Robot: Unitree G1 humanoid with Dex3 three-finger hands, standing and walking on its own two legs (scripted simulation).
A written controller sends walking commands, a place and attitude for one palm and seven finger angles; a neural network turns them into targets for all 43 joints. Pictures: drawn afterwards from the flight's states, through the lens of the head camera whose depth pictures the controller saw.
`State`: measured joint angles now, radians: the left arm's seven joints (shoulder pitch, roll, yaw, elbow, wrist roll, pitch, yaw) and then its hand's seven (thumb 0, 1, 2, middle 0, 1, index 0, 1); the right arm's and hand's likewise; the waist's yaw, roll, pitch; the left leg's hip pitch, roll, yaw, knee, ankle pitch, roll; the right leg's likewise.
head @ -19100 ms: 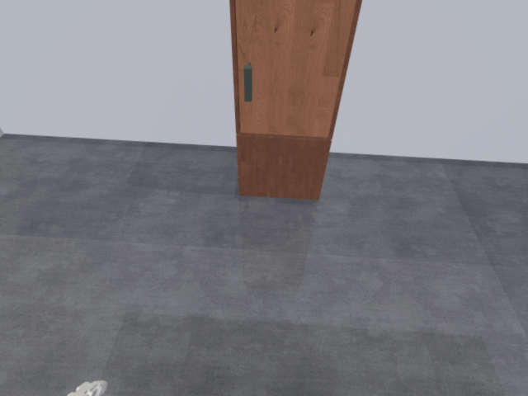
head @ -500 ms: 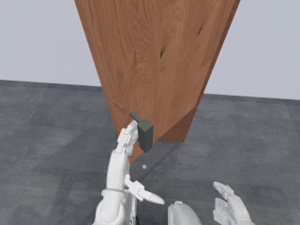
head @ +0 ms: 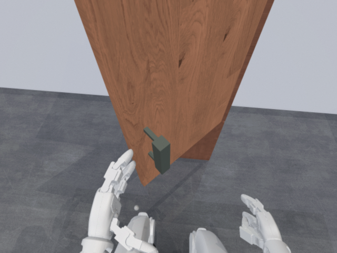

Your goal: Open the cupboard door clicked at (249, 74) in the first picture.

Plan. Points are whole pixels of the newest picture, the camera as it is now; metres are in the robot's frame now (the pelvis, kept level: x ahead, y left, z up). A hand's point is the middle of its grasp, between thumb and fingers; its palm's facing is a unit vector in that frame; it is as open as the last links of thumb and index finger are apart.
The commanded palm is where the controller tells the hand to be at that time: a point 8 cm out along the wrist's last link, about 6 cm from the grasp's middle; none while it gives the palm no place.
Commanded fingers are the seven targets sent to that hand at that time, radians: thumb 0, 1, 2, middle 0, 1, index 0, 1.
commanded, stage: slide the hand sideways off the handle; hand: left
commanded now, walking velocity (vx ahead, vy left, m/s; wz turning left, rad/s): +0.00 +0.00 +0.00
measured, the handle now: (155, 150) +0.34 +0.06 +0.04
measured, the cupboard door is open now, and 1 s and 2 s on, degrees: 48 48 48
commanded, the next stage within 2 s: draw the hand back to the body in 0.22 s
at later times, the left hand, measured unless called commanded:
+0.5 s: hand (109, 211) +0.20 +0.12 +0.08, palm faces -0.04 -1.00 -0.05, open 16.3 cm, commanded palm +0.17 +0.18 +0.08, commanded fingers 0.00 -0.50 0.30 -0.15 -0.30 -0.15 -0.30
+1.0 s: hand (38, 205) +0.19 +0.20 +0.17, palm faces +0.14 -0.96 -0.26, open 15.1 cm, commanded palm +0.16 +0.25 +0.20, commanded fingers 0.00 0.03 0.52 -0.17 -0.30 -0.17 -0.30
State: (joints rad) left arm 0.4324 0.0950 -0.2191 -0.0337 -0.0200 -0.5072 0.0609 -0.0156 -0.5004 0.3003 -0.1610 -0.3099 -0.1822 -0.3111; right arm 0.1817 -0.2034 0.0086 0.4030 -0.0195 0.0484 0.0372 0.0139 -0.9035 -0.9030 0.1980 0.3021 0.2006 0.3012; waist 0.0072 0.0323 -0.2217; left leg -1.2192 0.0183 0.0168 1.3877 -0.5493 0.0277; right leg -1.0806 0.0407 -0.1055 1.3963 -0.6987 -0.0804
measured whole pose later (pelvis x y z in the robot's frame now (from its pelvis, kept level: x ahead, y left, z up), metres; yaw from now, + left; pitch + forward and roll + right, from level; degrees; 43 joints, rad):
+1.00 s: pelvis +0.02 +0.02 +0.09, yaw +0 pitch +9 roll -2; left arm 0.70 0.29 0.03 -0.39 -0.09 -0.10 0.08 -0.01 -0.28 0.39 -0.16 -0.30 -0.16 -0.30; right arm 0.30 -0.22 0.03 0.36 0.04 0.06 -0.12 0.02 -0.90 -0.90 0.20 0.30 0.20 0.30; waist 0.01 0.07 -0.19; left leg -0.68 0.00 0.02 0.94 -0.41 0.05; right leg -0.54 0.05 -0.07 0.89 -0.51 -0.04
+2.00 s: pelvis +0.04 +0.00 +0.14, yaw +0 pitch -4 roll +0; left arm 0.50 0.35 0.33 -0.41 -0.10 -0.07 0.12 0.01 0.89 0.90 -0.21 -0.31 -0.21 -0.30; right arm 0.20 -0.24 0.03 0.61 0.01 -0.08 -0.07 0.02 -0.90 -0.90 0.20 0.30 0.20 0.30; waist 0.05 0.07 -0.01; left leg -0.18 -0.01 0.03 0.46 -0.22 0.03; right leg -0.04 0.05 -0.05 0.40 -0.31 -0.05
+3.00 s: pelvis -0.07 +0.03 +0.13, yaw +4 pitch +2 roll -3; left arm 0.57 0.42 0.44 -0.54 -0.06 -0.20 0.14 0.01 0.89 0.90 -0.21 -0.31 -0.21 -0.30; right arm 0.15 -0.22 0.00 0.58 0.00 -0.05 -0.05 0.01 -0.90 -0.90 0.20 0.30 0.20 0.30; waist 0.02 0.05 0.05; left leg -0.48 -0.01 0.02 0.48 -0.03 0.07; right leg -0.22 0.11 0.03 0.52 -0.33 -0.04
